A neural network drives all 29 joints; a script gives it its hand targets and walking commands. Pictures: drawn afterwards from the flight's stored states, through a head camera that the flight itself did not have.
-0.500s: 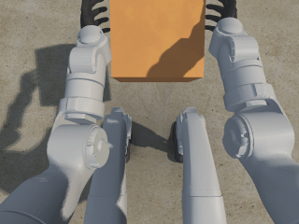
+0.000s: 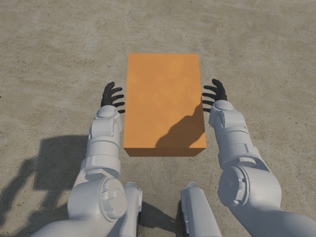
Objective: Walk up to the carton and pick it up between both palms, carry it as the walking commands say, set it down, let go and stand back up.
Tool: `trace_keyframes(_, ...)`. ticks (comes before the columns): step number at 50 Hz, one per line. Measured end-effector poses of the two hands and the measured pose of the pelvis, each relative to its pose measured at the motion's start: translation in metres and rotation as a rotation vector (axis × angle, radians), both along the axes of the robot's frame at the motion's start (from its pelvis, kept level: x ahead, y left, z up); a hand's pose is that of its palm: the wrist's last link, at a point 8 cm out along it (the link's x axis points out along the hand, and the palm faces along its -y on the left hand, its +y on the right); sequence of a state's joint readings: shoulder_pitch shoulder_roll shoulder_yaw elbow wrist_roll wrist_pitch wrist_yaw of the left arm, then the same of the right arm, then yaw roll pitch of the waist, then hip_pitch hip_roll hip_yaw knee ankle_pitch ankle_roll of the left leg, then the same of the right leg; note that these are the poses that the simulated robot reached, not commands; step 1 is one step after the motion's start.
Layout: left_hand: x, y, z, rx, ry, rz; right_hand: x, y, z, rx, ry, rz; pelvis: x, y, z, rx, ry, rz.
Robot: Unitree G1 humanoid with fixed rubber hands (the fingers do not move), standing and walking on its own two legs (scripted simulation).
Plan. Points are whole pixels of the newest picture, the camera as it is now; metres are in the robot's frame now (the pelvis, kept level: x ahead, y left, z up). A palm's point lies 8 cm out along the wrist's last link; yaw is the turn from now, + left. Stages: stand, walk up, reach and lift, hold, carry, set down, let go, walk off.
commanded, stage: reach and lift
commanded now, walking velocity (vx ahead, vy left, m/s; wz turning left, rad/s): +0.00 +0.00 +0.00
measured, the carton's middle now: (162, 107) +0.48 +0.00 -0.08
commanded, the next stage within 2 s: none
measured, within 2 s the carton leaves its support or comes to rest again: neither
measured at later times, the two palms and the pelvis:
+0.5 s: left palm (106, 105) +0.40 +0.14 +0.06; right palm (233, 99) +0.42 -0.15 +0.07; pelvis +0.04 -0.01 +0.08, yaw +0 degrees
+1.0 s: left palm (92, 91) +0.38 +0.14 +0.14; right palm (249, 87) +0.40 -0.15 +0.15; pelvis +0.06 +0.00 +0.12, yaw +0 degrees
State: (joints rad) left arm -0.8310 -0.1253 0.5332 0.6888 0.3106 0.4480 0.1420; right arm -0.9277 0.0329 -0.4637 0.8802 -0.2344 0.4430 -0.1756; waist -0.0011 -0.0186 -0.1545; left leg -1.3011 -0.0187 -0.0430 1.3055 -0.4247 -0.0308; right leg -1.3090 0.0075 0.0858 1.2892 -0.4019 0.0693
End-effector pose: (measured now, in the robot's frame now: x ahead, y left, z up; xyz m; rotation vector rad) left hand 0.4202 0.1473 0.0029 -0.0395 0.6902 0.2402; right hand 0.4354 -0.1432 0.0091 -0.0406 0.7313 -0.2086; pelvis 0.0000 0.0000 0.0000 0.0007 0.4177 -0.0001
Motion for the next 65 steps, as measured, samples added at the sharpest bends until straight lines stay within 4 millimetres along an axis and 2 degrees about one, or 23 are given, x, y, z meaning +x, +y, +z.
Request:
trace_keyframes(8,-0.008,-0.002,0.005,-0.016,0.077,-0.06,-0.002,-0.006,0.008,-0.016,0.068,0.014,0.022,0.0,0.033,0.002,-0.004,0.001)
trace_keyframes(13,-0.016,-0.005,0.018,0.005,0.089,-0.065,-0.007,-0.008,0.021,-0.034,0.075,0.04,0.035,-0.003,0.051,0.006,-0.03,0.001)
trace_keyframes(19,-0.015,-0.007,0.043,0.018,0.065,-0.063,-0.007,-0.01,0.043,-0.035,0.049,0.05,0.042,-0.007,0.066,0.011,-0.069,-0.001)
trace_keyframes(33,-0.031,-0.006,0.086,0.012,0.034,-0.053,-0.03,-0.009,0.083,-0.013,0.023,0.032,0.042,-0.007,0.092,0.012,-0.169,-0.003)
trace_keyframes(39,-0.034,-0.004,0.111,-0.011,0.008,-0.047,-0.033,-0.008,0.11,-0.004,0.0,0.02,0.043,-0.004,0.101,0.009,-0.23,-0.003)
trace_keyframes(47,-0.036,-0.003,0.135,-0.037,0.01,-0.056,-0.037,-0.008,0.132,0.012,0.005,0.005,0.051,-0.003,0.116,0.008,-0.293,-0.003)
trace_keyframes(56,-0.041,-0.004,0.149,-0.019,0.024,-0.074,-0.039,-0.009,0.15,-0.021,0.015,0.029,0.064,-0.004,0.127,0.006,-0.351,-0.006)
trace_keyframes(65,-0.047,-0.002,0.172,0.007,0.022,-0.077,-0.045,-0.006,0.173,-0.053,0.009,0.048,0.069,-0.003,0.133,0.003,-0.419,-0.007)
